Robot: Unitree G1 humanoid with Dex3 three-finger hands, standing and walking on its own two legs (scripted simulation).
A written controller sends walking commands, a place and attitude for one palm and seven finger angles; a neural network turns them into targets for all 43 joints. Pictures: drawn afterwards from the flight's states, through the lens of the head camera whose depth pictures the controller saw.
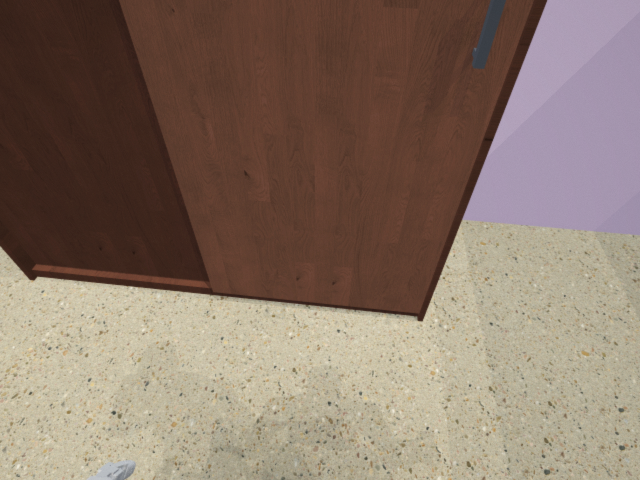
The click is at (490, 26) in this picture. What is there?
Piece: wardrobe's sliding door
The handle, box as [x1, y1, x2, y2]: [472, 0, 505, 68]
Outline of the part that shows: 505,0 490,1 477,47 474,48 472,52 473,67 484,67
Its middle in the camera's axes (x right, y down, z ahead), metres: +0.29 -0.38 +0.67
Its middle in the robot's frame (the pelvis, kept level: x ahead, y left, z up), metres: +0.80 -0.24 +0.25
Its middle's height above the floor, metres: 1.02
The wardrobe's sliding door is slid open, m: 0.00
